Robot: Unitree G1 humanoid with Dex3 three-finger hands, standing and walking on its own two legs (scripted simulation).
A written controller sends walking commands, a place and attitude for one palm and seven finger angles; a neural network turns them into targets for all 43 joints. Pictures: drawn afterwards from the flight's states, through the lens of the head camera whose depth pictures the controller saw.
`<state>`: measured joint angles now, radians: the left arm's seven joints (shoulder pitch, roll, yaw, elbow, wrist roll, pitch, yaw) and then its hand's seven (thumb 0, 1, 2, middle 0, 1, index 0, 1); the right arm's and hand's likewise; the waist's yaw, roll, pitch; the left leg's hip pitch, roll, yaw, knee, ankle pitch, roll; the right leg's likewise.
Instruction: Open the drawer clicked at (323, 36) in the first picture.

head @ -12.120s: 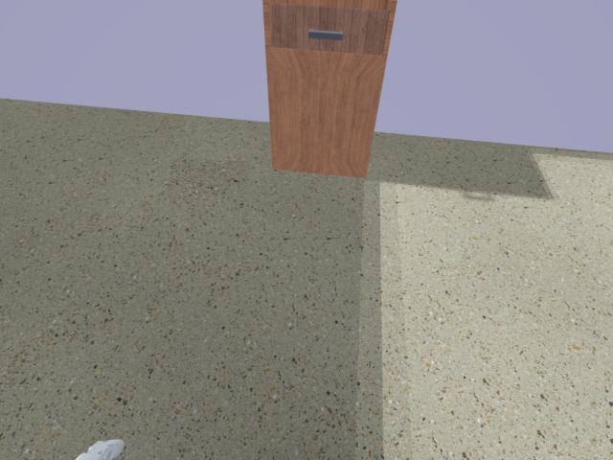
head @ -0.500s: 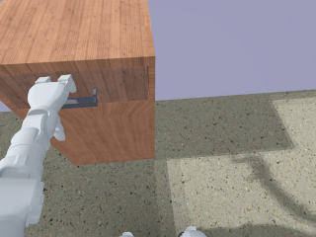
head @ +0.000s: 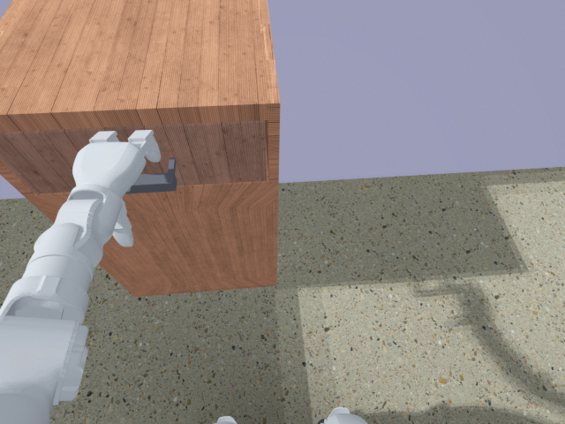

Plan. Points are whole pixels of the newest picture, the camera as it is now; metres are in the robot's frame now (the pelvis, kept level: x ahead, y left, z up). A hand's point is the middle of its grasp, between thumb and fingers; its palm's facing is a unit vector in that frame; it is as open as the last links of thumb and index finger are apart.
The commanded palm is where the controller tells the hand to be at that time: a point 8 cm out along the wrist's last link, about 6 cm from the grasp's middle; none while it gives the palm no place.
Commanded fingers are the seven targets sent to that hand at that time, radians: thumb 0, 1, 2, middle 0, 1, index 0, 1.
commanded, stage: move the hooked fingers above the handle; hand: left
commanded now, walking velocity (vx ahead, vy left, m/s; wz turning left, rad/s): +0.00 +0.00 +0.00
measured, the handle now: (138, 174) +0.52 +0.25 -0.02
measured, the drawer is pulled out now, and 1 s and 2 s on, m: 0.00 0.00 0.00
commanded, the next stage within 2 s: none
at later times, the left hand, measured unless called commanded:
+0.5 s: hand (130, 170) +0.48 +0.23 +0.05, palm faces +0.04 -0.06 -1.00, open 13.8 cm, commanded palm +0.45 +0.25 +0.09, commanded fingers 0.00 -0.50 0.30 -0.30 -1.20 -0.30 -1.20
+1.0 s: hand (128, 169) +0.48 +0.23 +0.04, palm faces +0.05 -0.04 -1.00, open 13.8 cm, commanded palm +0.46 +0.25 +0.08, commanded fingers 0.00 -0.50 0.30 -0.30 -1.20 -0.30 -1.20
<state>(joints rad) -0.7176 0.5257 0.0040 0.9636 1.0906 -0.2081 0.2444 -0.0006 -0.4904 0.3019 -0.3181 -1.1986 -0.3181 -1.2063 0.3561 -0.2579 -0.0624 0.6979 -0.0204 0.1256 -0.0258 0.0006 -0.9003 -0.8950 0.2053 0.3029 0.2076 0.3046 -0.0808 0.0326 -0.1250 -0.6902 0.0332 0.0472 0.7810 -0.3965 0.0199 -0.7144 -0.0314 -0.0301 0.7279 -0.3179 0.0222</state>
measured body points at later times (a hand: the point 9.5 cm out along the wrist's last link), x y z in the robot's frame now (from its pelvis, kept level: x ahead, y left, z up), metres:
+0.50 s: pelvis +0.00 -0.01 +0.00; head +0.09 -0.01 +0.44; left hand +0.47 +0.23 +0.10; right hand +0.03 -0.29 -0.13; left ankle -0.02 +0.10 -0.71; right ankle +0.01 -0.14 -0.71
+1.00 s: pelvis -0.01 +0.00 -0.01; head +0.09 +0.00 +0.43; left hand +0.47 +0.23 +0.10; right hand +0.01 -0.29 -0.13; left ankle -0.02 +0.10 -0.71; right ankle +0.01 -0.14 -0.71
